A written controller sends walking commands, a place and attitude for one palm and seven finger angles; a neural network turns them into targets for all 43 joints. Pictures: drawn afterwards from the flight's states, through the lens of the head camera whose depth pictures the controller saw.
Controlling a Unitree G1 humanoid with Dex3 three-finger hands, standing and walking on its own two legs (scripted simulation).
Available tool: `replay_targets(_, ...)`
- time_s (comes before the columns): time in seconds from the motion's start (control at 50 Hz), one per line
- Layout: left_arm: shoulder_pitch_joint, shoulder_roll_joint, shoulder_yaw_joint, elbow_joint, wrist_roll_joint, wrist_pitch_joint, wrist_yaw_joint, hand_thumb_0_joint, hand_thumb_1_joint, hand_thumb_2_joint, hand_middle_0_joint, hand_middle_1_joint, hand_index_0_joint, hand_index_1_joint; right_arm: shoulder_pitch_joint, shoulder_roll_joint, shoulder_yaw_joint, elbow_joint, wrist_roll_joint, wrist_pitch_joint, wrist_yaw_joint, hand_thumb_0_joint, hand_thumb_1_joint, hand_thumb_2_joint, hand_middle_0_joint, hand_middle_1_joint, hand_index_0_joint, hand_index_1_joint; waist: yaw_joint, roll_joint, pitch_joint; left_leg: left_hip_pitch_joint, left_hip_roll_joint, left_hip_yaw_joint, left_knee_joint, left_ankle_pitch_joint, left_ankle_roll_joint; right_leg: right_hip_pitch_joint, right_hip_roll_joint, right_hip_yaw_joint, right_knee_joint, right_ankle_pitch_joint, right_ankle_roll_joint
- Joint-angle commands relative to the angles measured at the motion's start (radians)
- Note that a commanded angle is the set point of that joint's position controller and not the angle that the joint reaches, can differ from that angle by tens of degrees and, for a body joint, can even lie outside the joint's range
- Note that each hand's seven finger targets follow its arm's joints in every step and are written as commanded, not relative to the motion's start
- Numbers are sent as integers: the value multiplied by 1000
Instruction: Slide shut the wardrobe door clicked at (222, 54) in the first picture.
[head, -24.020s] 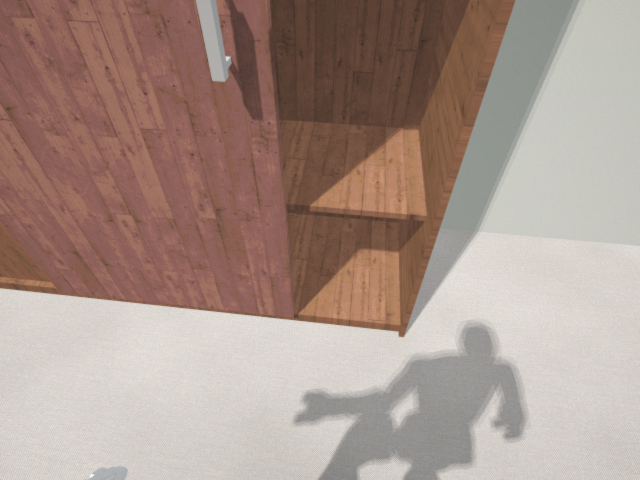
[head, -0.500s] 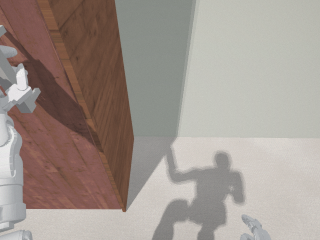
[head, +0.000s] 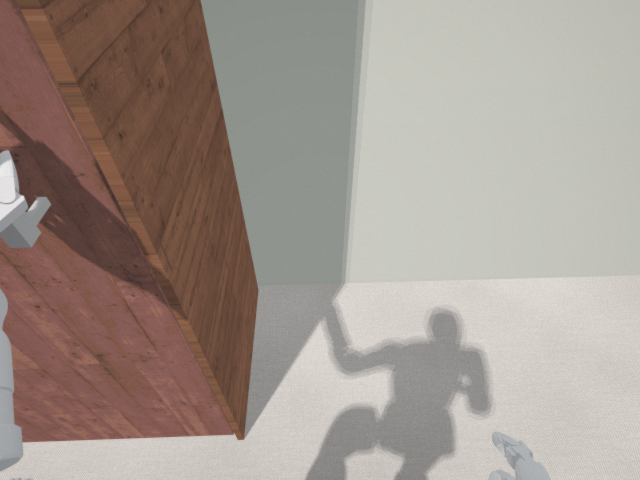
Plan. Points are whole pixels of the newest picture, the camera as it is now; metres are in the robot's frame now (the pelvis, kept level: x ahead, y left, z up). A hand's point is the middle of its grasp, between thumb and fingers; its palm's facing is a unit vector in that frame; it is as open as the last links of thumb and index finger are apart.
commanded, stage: loosen the grip on the handle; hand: left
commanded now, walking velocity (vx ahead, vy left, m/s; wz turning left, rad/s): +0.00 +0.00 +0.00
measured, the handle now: out of the picture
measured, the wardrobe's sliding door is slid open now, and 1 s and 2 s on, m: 0.00 0.01 0.01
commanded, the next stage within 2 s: slip the hand off the handle in 0.66 s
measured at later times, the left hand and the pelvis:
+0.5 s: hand out of the picture +0.32 +0.35 +0.23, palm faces +0.66 -0.72 -0.23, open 12.7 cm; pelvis -0.03 -0.03 -0.01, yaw +4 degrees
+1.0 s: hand out of the picture +0.32 +0.36 +0.24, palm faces +0.64 -0.73 -0.23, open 14.3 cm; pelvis -0.01 -0.02 -0.01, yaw +3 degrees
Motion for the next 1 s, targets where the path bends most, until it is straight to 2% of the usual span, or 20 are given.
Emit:
replay_targets(0.0, -247, 314, 71, -139, 25, -39, 6, 0, 900, 900, -450, -1400, -450, -1400, -90, -147, -50, -137, -4, -52, -18, 0, -900, -900, 200, 300, 200, 300, -4, 5, -170, 105, 70, -87, -58, 194, 35, -2, -87, 77, -62, 217, -9)
replay_targets(0.04, -260, 313, 66, -139, 27, -41, 5, 0, 900, 900, -450, -1400, -450, -1400, -89, -146, -49, -135, -3, -54, -18, 0, -900, -900, 200, 300, 200, 300, -5, 20, -160, 99, 70, -91, -66, 187, 35, -8, -83, 72, -61, 199, -9)
replay_targets(0.06, -1221, 842, 391, -284, 153, -99, 16, 0, 900, 900, -450, -1400, -450, -1400, 52, -144, -17, -167, 11, -140, 9, 0, -900, -900, 200, 300, 200, 300, -26, 83, 69, -119, 54, -44, -110, -42, 28, -101, -79, 41, -4, -147, 0)
replay_targets(0.08, -1039, 546, 231, 158, 277, 16, -47, 0, 779, 842, -450, -1400, -450, -1400, 100, -122, -73, -46, -154, -180, 46, 0, -900, -900, 200, 300, 200, 300, -33, 77, -215, 93, -22, -102, -135, 350, 9, -40, -32, -28, 52, 215, -64)
replay_targets(0.1, -842, 340, 136, 102, 157, 38, -66, 0, 658, 783, -450, -1400, -450, -1400, 58, -130, -77, -63, -90, -196, 49, 0, -900, -900, 200, 300, 200, 300, -19, 1, -305, 169, -19, -107, -131, 407, -9, -42, 5, -33, 30, 201, -46)
replay_targets(0.14, -808, 341, 137, 60, 126, 58, -98, 0, 417, 667, -450, -1400, -450, -1400, 1, -126, -59, -43, -77, -190, 12, 0, -900, -900, 200, 300, 200, 300, 16, 104, -285, 176, -55, -53, -133, 177, 4, -13, -1, -7, -15, 111, -38)
replay_targets(0.18, -845, 244, -26, 132, 187, 60, -94, 0, 175, 550, -450, -1400, -450, -1400, -2, -123, -39, -38, -80, -193, 2, 0, -900, -900, 200, 300, 200, 300, -19, 103, -113, 68, -59, -76, -163, -76, 6, -98, -17, -8, -44, -32, -34)
replay_targets(0.24, -842, 291, -46, 164, 245, 13, -65, 0, -188, 375, -450, -1400, -450, -1400, 6, -133, -46, -30, -89, -195, -8, 0, -900, -900, 200, 300, 200, 300, -17, 77, -104, 21, -68, -94, -141, -218, 17, -132, -24, -2, -56, -168, -31)
replay_targets(0.3, -878, 260, -61, 116, 178, -73, -87, 0, -550, 200, -423, -1367, -423, -1367, 14, -132, -58, -33, -93, -194, -12, 0, -900, -900, 200, 300, 200, 300, -24, -35, -181, 25, -64, -91, -75, -170, 27, -128, -21, 3, -42, -196, -19)
replay_targets(0.38, -877, 318, -27, 173, 147, -118, -90, 0, -550, 200, -370, -1300, -370, -1300, 20, -143, -61, -15, -89, -186, -13, 0, -900, -900, 200, 300, 200, 300, -19, 8, -180, -36, -78, -93, -22, -171, 29, -159, -31, 28, -27, -236, -15)
replay_targets(0.44, -876, 289, -71, 179, 149, -99, -73, 0, -550, 200, -330, -1250, -330, -1250, 18, -141, -60, -15, -81, -173, -13, 0, -900, -900, 200, 300, 200, 300, -30, 48, -154, -54, -83, -103, -12, -187, 31, -184, -34, 31, -27, -248, -14)
replay_targets(0.46, -813, 490, 106, 166, 160, -92, -63, 0, -550, 200, -317, -1233, -317, -1233, 22, -155, -67, -14, -82, -164, -19, 0, -900, -900, 200, 300, 200, 300, 12, 51, -200, -69, -80, -99, -13, -160, 33, -125, -33, 44, -27, -249, -19)
replay_targets(0.48, -859, 441, 35, 133, 161, -81, -67, 0, -550, 200, -303, -1217, -303, -1217, 4, -146, -57, -30, -81, -153, -19, 0, -900, -900, 200, 300, 200, 300, -5, 88, -222, -71, -86, -89, -2, -110, 38, -103, -49, 58, -26, -207, -16)
replay_targets(0.5, -865, 399, 16, 132, 142, -76, -71, 0, -550, 200, -290, -1200, -290, -1200, 15, -140, -57, -29, -77, -151, -19, 0, -900, -900, 200, 300, 200, 300, -17, 42, -193, -64, -76, -95, 1, -88, 38, -114, -45, 52, -30, -176, -14)
replay_targets(0.58, -731, 390, 61, 131, 80, -64, -97, 0, -550, 200, -250, -1150, -250, -1150, 10, -152, -60, -28, -67, -141, -28, 0, -900, -900, 200, 300, 200, 300, -6, -7, -172, -54, -73, -94, 14, -4, 38, -107, -39, 42, -18, -76, -7)
replay_targets(0.7, -684, 383, 70, 104, 72, -30, -100, 0, -550, 200, -250, -1150, -250, -1150, 25, -157, -61, -39, -63, -123, -30, 0, -900, -900, 200, 300, 200, 300, -11, 7, -204, -29, -79, -85, 27, 104, 37, -104, -26, 17, 27, 83, -4)
replay_targets(0.74, -662, 421, 111, 7, 68, -24, -99, 0, -550, 200, -250, -1150, -250, -1150, 9, -153, -63, -63, -59, -118, -31, 0, -900, -900, 200, 300, 200, 300, 12, 45, -276, 8, -80, -82, 28, 152, 38, -59, -22, 14, 42, 134, -7)
replay_targets(0.8, -636, 441, 146, 63, 62, -1, -99, 0, -550, 200, -250, -1150, -250, -1150, 15, -152, -58, -58, -57, -109, -38, 0, -900, -900, 200, 300, 200, 300, 3, -5, -231, -17, -75, -82, 24, 157, 35, -66, -19, 7, 40, 150, -1)
replay_targets(0.92, -617, 482, 193, 62, 62, -3, -107, 0, -550, 200, -250, -1150, -250, -1150, 7, -144, -54, -75, -54, -102, -45, 0, -900, -900, 200, 300, 200, 300, 13, 33, -238, -12, -74, -77, 22, 173, 30, -64, -14, -1, 47, 161, -2)
replay_targets(0.98, -599, 531, 236, 110, 59, -7, -113, 0, -550, 200, -250, -1150, -250, -1150, 14, -151, -53, -74, -55, -97, -48, 0, -900, -900, 200, 300, 200, 300, 14, -6, -233, -40, -73, -73, 28, 163, 32, -58, -18, 5, 47, 163, 4)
